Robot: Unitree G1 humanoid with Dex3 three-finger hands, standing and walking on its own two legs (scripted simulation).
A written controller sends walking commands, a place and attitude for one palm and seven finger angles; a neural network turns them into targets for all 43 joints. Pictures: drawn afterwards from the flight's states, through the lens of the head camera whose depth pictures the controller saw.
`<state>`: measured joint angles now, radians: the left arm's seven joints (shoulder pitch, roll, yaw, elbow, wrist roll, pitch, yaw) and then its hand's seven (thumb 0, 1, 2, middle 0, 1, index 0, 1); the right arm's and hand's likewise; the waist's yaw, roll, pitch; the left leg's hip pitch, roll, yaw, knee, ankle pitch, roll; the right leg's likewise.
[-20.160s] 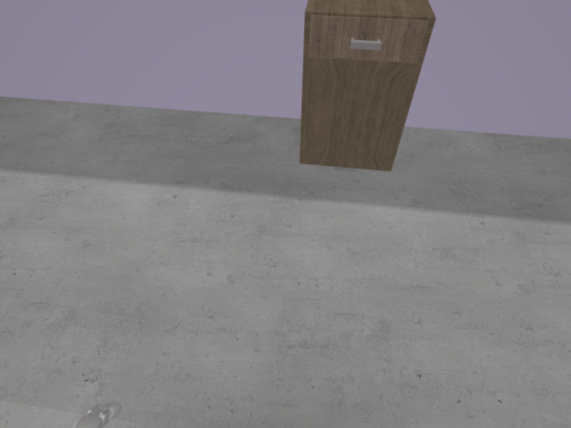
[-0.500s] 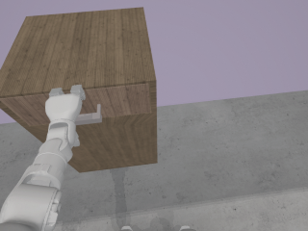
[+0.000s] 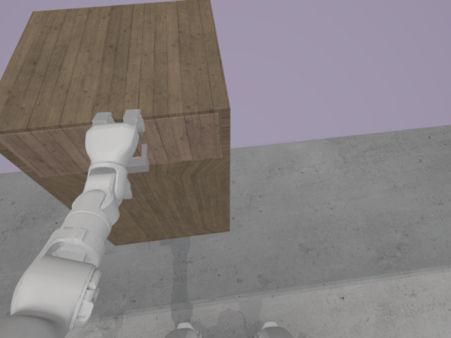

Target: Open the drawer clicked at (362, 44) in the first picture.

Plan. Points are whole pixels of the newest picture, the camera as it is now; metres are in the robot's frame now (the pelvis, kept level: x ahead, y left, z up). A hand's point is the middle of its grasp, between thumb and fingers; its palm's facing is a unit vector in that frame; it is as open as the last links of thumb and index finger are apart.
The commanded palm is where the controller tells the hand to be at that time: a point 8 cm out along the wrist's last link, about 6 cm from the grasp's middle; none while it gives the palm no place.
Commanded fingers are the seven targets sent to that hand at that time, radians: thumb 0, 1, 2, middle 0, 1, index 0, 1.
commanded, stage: move the hooked fingers above the handle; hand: left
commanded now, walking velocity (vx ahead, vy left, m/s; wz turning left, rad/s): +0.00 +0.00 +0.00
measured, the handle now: (120, 158) +0.50 +0.22 -0.05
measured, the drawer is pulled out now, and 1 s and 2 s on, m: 0.00 0.00 0.00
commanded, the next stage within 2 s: lower the fingers behind the handle in 1.90 s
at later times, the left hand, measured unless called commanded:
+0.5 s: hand (109, 171) +0.43 +0.22 +0.00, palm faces -0.06 -0.04 -1.00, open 13.8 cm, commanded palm +0.43 +0.23 +0.06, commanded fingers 0.00 -0.50 0.30 -0.30 -1.20 -0.30 -1.20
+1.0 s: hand (115, 154) +0.46 +0.20 +0.03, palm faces -0.07 -0.01 -1.00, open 13.6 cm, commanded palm +0.43 +0.25 +0.06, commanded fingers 0.00 -0.50 0.30 -0.30 -1.20 -0.30 -1.20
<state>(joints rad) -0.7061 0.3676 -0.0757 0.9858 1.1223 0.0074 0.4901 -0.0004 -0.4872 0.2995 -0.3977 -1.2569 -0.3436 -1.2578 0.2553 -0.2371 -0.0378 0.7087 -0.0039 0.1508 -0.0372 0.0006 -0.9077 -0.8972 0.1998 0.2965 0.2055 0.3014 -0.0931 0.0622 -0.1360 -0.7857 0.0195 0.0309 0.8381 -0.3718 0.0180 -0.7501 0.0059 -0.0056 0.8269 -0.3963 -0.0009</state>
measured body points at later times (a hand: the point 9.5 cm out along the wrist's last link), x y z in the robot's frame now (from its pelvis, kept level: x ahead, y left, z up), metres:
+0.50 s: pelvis +0.00 +0.00 +0.00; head +0.09 +0.01 +0.44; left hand +0.43 +0.22 +0.05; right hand +0.03 -0.28 -0.13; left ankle +0.01 +0.11 -0.70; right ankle -0.01 -0.12 -0.70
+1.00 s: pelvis -0.01 +0.00 +0.01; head +0.08 -0.02 +0.45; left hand +0.45 +0.20 +0.08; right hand +0.04 -0.27 -0.13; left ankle +0.01 +0.11 -0.70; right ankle -0.01 -0.12 -0.70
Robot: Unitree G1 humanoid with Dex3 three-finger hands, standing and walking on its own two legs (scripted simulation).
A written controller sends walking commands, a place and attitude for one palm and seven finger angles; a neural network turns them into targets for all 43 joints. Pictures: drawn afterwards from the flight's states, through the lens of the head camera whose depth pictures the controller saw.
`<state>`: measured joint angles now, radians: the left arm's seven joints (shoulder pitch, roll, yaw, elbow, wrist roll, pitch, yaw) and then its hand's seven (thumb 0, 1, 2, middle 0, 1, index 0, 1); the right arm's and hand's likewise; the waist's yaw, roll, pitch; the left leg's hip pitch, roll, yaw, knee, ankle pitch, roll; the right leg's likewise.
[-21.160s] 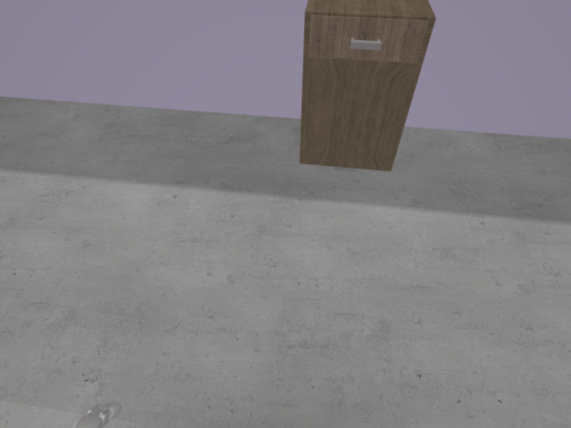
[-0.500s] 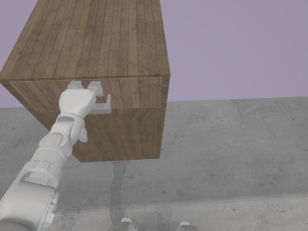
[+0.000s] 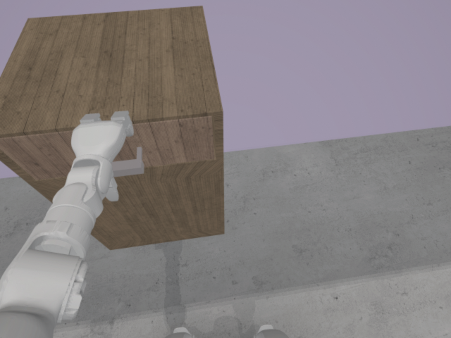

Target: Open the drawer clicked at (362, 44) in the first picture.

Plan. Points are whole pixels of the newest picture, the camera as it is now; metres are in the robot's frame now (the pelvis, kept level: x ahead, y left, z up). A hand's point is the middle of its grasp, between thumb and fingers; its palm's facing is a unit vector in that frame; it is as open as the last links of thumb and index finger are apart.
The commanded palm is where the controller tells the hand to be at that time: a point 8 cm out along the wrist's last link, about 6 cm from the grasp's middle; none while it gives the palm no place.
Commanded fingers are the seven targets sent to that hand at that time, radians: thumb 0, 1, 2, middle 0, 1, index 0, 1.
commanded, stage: move the hooked fingers above the handle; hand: left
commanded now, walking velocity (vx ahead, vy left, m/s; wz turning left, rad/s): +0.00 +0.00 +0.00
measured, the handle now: (116, 161) +0.50 +0.23 -0.06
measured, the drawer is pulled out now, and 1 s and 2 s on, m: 0.00 0.00 0.00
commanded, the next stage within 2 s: lower the fingers behind the handle in 0.90 s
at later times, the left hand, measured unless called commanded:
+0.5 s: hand (99, 162) +0.46 +0.24 +0.00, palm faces +0.01 -0.02 -1.00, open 13.5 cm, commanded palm +0.44 +0.24 +0.06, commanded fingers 0.00 -0.50 0.30 -0.30 -1.20 -0.30 -1.20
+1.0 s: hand (99, 167) +0.45 +0.24 +0.00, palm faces -0.03 -0.01 -1.00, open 13.8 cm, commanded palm +0.43 +0.23 +0.06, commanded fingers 0.00 -0.50 0.30 -0.30 -1.20 -0.30 -1.20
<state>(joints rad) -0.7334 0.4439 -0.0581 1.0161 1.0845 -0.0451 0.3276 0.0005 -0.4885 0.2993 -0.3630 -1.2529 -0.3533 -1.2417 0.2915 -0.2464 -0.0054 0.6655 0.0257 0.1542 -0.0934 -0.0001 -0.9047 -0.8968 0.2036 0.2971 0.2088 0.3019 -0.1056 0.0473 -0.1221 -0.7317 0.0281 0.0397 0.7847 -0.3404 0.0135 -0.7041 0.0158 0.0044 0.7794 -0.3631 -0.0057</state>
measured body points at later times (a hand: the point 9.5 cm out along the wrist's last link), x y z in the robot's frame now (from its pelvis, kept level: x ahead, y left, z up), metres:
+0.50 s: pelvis +0.01 +0.01 -0.01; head +0.10 +0.01 +0.43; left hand +0.45 +0.24 +0.06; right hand +0.06 -0.25 -0.15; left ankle +0.02 +0.11 -0.70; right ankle +0.00 -0.12 -0.70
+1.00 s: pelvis +0.01 +0.01 +0.00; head +0.10 +0.00 +0.44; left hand +0.45 +0.24 +0.05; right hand +0.05 -0.27 -0.14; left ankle +0.02 +0.11 -0.70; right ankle +0.00 -0.12 -0.70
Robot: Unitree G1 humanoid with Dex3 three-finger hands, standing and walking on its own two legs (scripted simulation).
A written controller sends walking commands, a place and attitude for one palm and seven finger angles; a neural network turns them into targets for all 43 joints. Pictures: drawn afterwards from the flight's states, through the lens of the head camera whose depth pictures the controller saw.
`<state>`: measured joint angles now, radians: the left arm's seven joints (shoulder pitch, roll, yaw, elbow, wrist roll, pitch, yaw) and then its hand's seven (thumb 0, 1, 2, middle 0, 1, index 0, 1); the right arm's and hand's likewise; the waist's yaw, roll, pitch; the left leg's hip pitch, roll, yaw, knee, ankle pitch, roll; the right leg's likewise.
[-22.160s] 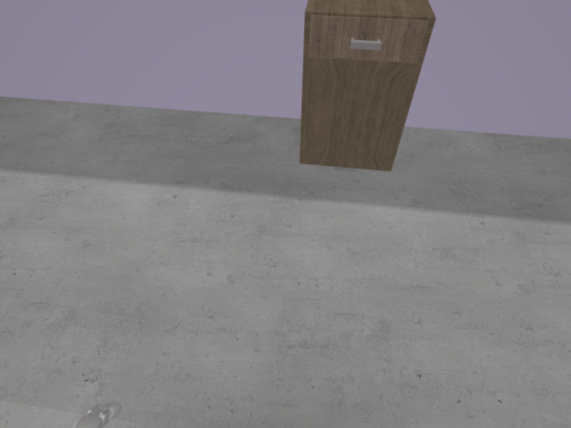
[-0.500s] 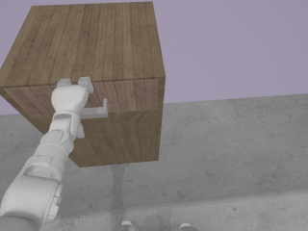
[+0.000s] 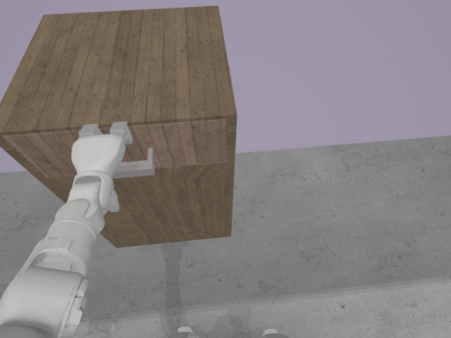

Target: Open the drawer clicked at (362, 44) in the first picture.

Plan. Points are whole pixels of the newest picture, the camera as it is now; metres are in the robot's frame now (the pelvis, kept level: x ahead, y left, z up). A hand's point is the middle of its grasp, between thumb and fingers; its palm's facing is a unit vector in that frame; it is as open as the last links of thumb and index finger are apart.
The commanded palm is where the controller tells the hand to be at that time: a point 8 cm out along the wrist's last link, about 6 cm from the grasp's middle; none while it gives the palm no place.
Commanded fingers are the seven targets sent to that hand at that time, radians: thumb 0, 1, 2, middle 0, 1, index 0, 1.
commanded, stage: lower the fingers behind the handle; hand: left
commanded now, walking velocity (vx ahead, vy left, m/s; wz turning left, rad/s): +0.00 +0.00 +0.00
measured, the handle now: (127, 161) +0.49 +0.22 -0.05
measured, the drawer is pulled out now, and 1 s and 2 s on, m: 0.00 0.00 0.00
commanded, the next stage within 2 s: lift the fingers back up to retry in 1.60 s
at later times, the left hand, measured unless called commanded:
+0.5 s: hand (115, 177) +0.44 +0.23 -0.03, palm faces -0.10 -0.05 -0.99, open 13.8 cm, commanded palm +0.42 +0.23 +0.03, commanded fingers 0.00 -0.50 0.30 -0.30 -1.20 -0.30 -1.20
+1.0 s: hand (115, 178) +0.44 +0.23 -0.04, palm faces -0.05 -0.02 -1.00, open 13.8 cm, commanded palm +0.42 +0.22 -0.01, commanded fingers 0.00 -0.50 0.30 -0.30 -1.20 -0.30 -1.20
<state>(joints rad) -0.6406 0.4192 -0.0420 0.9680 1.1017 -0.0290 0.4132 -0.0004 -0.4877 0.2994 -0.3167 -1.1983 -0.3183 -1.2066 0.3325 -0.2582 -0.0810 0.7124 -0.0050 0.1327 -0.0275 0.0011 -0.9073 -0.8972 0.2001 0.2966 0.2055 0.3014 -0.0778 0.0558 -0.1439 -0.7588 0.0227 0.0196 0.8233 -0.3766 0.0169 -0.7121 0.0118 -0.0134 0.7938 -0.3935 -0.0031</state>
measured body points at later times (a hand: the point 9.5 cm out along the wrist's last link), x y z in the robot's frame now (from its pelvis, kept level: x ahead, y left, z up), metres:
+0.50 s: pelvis +0.00 +0.00 -0.01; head +0.11 +0.00 +0.42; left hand +0.44 +0.23 +0.02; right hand +0.04 -0.28 -0.15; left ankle +0.00 +0.11 -0.70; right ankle -0.01 -0.12 -0.70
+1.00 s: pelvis -0.01 +0.01 -0.03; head +0.09 +0.01 +0.41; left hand +0.44 +0.23 +0.01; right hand +0.02 -0.26 -0.16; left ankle +0.00 +0.11 -0.70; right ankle -0.01 -0.12 -0.70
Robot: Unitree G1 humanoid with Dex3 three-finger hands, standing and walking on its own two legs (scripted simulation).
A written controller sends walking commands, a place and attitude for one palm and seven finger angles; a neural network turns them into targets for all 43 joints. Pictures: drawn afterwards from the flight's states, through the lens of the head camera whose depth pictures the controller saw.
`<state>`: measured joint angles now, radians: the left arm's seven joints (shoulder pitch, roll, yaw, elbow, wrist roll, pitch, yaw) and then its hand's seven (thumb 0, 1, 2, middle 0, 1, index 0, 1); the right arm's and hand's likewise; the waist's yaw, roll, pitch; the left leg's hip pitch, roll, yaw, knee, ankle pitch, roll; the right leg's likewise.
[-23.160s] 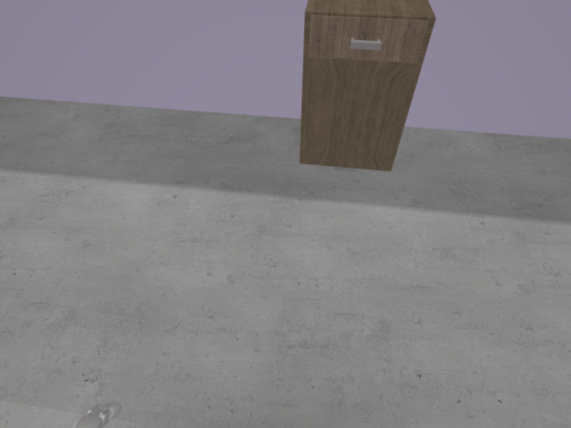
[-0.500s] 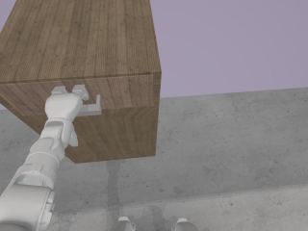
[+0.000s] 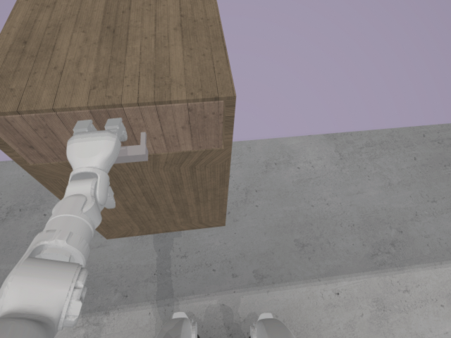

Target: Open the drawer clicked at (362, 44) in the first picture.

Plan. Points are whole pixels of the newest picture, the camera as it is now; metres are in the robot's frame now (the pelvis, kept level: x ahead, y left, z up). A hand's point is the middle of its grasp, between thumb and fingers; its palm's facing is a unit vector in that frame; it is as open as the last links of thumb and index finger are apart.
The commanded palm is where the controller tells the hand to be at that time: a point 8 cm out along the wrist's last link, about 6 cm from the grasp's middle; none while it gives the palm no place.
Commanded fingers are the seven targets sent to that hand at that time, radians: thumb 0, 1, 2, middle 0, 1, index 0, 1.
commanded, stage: lower the fingers behind the handle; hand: left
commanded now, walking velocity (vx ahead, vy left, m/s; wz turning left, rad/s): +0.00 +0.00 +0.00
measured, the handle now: (118, 146) +0.50 +0.22 -0.03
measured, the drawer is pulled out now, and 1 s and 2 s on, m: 0.00 0.00 0.00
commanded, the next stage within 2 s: lift the fingers back up to retry in 0.60 s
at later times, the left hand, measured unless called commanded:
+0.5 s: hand (107, 163) +0.45 +0.23 -0.02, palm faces -0.05 +0.02 -1.00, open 13.7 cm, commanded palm +0.43 +0.22 +0.01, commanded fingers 0.00 -0.50 0.30 -0.30 -1.20 -0.30 -1.20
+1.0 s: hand (107, 161) +0.45 +0.23 -0.01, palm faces -0.07 -0.03 -1.00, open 13.7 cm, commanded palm +0.44 +0.22 +0.05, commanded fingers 0.00 -0.50 0.30 -0.30 -1.20 -0.30 -1.20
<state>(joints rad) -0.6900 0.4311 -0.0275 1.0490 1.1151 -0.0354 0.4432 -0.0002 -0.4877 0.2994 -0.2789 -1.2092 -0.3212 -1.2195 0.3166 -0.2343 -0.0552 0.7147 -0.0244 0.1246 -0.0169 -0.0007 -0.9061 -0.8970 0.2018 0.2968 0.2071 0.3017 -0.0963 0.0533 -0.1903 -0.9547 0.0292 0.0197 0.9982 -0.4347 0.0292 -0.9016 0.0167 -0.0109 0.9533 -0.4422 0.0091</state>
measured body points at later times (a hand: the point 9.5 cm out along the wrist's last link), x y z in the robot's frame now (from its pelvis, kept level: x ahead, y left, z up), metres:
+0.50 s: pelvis -0.02 -0.01 -0.02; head +0.09 +0.00 +0.42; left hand +0.45 +0.22 +0.04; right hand +0.01 -0.27 -0.15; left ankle +0.01 +0.10 -0.67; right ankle +0.00 -0.13 -0.67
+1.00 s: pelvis -0.01 -0.01 +0.00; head +0.10 +0.00 +0.43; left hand +0.45 +0.23 +0.04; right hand +0.01 -0.27 -0.13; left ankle +0.01 +0.10 -0.67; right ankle +0.00 -0.13 -0.67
